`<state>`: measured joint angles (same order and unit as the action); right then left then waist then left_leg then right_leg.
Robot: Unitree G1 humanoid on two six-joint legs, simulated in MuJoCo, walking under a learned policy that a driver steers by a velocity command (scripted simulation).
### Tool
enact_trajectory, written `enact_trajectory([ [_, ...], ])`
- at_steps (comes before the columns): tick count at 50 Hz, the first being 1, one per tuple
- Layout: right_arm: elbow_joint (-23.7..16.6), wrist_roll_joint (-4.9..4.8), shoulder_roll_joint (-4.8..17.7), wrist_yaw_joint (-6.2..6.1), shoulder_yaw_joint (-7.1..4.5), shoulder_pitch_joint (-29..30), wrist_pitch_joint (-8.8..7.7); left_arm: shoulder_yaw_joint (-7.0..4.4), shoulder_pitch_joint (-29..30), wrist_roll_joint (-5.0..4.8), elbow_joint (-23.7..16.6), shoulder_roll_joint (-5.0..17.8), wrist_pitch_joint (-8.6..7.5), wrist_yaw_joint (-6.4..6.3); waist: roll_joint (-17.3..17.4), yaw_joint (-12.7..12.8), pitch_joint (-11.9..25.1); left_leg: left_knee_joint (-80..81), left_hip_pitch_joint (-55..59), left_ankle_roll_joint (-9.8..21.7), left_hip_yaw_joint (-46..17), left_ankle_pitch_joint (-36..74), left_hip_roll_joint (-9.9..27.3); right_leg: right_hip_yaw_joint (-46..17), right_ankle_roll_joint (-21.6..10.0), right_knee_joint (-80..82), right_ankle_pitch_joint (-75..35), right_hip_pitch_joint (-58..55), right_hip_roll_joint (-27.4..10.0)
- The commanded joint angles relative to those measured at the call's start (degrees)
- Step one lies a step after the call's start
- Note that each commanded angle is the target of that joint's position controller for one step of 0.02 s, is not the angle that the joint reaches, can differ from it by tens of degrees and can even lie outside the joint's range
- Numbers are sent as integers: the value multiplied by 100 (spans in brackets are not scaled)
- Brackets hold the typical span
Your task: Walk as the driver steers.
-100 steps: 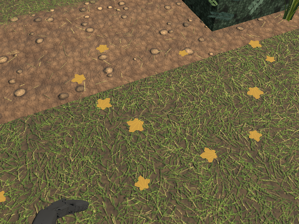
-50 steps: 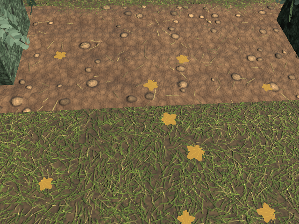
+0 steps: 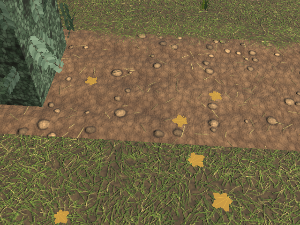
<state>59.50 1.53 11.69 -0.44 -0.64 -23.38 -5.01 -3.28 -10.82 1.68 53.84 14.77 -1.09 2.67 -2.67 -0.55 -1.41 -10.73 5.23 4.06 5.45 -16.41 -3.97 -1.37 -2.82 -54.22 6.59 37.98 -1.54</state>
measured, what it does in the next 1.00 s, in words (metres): walks ahead, turning right: right foot, then left foot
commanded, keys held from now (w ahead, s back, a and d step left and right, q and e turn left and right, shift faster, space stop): w+e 0.68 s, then w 0.30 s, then no key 0.02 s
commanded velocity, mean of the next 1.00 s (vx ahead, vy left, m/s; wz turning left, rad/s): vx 0.49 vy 0.00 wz -0.45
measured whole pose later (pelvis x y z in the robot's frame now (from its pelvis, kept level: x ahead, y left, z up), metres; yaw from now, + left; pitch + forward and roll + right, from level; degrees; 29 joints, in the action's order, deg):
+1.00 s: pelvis +0.54 -0.09 +0.01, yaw -29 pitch +1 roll +1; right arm 50.8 1.0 14.5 0.6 -1.9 -20.8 -5.2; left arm -2.6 -11.7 2.5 47.0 16.5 -1.6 1.9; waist -2.7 -1.4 -1.6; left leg -17.6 -8.1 3.5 2.7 -10.4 -3.0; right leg -4.4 -2.5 -58.7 15.0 31.8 -0.3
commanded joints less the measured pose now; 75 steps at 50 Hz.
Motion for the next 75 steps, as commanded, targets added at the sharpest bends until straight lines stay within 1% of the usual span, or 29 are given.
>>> enact_trajectory([
  [1,-144,-12,611,-45,-57,-115,-87,104,968,-2,-608,5,-84,50,730,-109,-726,278,-600,215,-165,3450,1402,505,-7,835,-426,179,90],
  [5,-35,-34,831,-145,-71,-261,-98,141,1064,-8,-780,78,-94,44,816,8,-489,-357,-102,146,174,5573,1604,1041,-408,1778,-95,-723,410],
  [8,-129,9,1093,-203,-152,-98,13,-28,-579,3,-305,458,-147,-26,999,714,532,-2750,-38,141,324,6623,1739,983,-858,2108,420,-2447,815],
  [9,-233,-11,1134,-162,-165,27,29,-146,-1326,64,-98,696,-172,-79,766,1107,890,-4167,-888,87,444,5336,1597,487,-1106,2562,496,-3636,574],
  [10,-497,-32,593,-55,-64,-203,0,-308,-1523,99,-137,1290,-139,-171,-446,825,1419,-6318,-2736,-101,491,839,874,-1878,-1723,2641,800,-5114,-1066],
  [11,-760,-62,773,13,-138,-33,-37,-358,-1385,-65,-210,1426,-71,-146,-636,719,1892,-7575,-4220,-151,-542,-1413,-2,-4457,-2421,3535,914,-5784,-1844],
  [13,-1008,-55,960,57,-177,702,-169,-271,-691,-159,-251,988,-51,-195,245,439,362,-6878,-4660,-75,-892,-245,697,-3005,-1926,4046,836,-4248,-1486],
  [15,-994,61,831,33,-171,628,-50,-167,-348,-148,-288,638,-121,-236,579,-25,-148,-6101,-3963,-242,-879,-98,957,-2138,-1556,4209,-414,-3022,-923],
  [19,-1178,156,665,85,-158,748,274,-179,-589,-201,-256,798,-286,-240,317,-162,-73,-5236,-3733,-585,-649,193,1000,-1450,-1398,4277,-1357,-2537,-434],
  [25,-1786,109,746,148,-173,2190,318,-195,-1453,-176,-209,844,-209,-282,-16,391,-141,-3814,-4592,-780,-569,1379,865,-1670,-927,4175,-1636,-3316,-288],
  [31,-2266,39,772,194,-68,3144,232,-204,-1906,-88,-247,898,-183,-375,-148,681,-173,-2693,-4670,-611,-573,1374,518,-2049,-969,3728,-2465,-4196,-443],
  [33,-2322,11,873,184,-73,2991,180,-229,-1746,-71,-328,989,-193,-423,-210,507,-137,-2217,-4067,-467,-668,1247,420,-2178,-860,3519,-2751,-4171,-519],
  [36,-1813,-5,1245,30,-231,1147,54,-234,-1262,-109,-444,1107,-284,-342,-4,-379,710,-1493,-1294,-87,-546,1164,201,-1773,-450,1806,-3942,-3510,-111],
  [37,-1733,107,1534,-75,-313,302,-5,-152,-1322,-163,-550,830,-354,-278,353,-675,1397,-1410,41,170,-1495,336,1171,-1547,-357,479,-2549,-2791,158],
  [38,-1737,233,2014,-112,-433,80,38,-30,-2081,-306,-624,192,-350,-280,1676,-286,2055,-1199,1488,904,-4083,372,2838,-820,-133,-1290,1983,-1102,1075],
  [39,-1693,83,1767,-49,-452,263,127,-78,-2208,-109,-515,713,-294,-329,1371,-167,1927,-719,991,1168,-5232,-378,2899,-706,-197,-1948,2286,-530,834],
  [41,-1754,23,900,34,-263,1016,105,-71,-1332,8,-551,701,-246,-264,291,-43,401,-386,-639,891,-3469,-261,2240,-638,-155,-1704,1328,-507,382],
  [43,-1567,30,811,35,-215,944,41,-61,-1099,43,-654,599,-172,-168,683,108,89,-192,-1233,647,-2452,818,1742,-564,-100,-1267,1211,-728,192],
  [49,-1168,-77,904,113,-248,365,-135,47,-338,103,-932,393,-71,-46,811,129,-16,217,-1200,789,-1588,1841,1609,-253,76,-418,663,-203,-24],
  [53,-973,-92,862,121,-203,167,-80,248,447,39,-1125,56,-143,-41,811,-6,-78,-103,-1462,563,-686,4304,1241,377,231,1179,-66,-937,9],
  [56,-784,-95,958,112,-213,-126,-23,270,565,-12,-1079,139,-177,-116,952,-103,153,-525,-1105,405,-666,4722,1293,448,155,1776,-356,-1437,203],
  [59,-699,-148,938,49,-202,-69,54,221,93,40,-859,295,-258,-222,810,157,207,-1299,-967,231,-957,4406,1295,288,-63,2699,-583,-2228,293],
  [60,-689,-192,894,39,-185,-109,62,182,-309,113,-705,433,-338,-275,541,326,375,-1924,-1176,105,-918,3948,1090,191,-139,3161,-1295,-2950,149],
  [61,-860,-220,729,18,-129,-210,35,113,-829,197,-636,793,-413,-336,0,423,955,-2836,-1879,-70,-782,2129,850,-628,-317,2762,-3753,-4145,-930],
  [62,-844,-388,190,-38,-14,-1040,115,0,-1007,114,-670,1106,-318,-350,-1078,217,1944,-4460,-2823,-180,-459,-1767,200,-1876,-1279,2400,-5904,-5390,-2475],
  [63,-720,-285,766,-134,-172,-823,295,4,-970,-168,-746,890,-216,-327,-537,398,2079,-5090,-2943,-172,-712,-2330,108,-1917,-1497,2609,-5317,-4870,-2384],
  [64,-800,-174,864,-129,-248,-467,380,47,-623,-194,-802,715,-174,-348,-309,262,1399,-5441,-3176,-201,-785,-2056,233,-1526,-1381,2968,-4421,-4259,-2094],
  [67,-869,-10,656,-33,-297,-114,575,140,60,-136,-900,359,-123,-501,-386,-111,446,-5343,-2956,-405,-697,-1096,542,-568,-983,3708,-2919,-2764,-1508],
  [75,-1284,12,494,72,-338,486,927,24,131,-4,-900,485,-18,-545,-528,-78,423,-4302,-2773,-455,-366,-640,605,129,-1033,4054,-24,-2174,-1469],
])
Velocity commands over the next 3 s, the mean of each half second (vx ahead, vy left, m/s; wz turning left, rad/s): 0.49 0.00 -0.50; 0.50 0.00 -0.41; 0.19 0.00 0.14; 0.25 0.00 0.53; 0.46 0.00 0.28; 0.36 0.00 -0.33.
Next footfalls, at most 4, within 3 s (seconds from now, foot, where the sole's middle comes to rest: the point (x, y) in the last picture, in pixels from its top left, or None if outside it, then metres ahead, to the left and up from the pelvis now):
0.18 right None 0.25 -0.07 -0.78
0.74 left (155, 200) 0.61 -0.03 -0.78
1.20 right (211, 182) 0.71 -0.30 -0.78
1.66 left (166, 186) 0.68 -0.08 -0.78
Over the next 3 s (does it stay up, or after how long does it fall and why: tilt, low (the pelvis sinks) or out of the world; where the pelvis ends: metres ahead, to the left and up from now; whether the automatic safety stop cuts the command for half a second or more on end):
stays up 1.19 -0.18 0.00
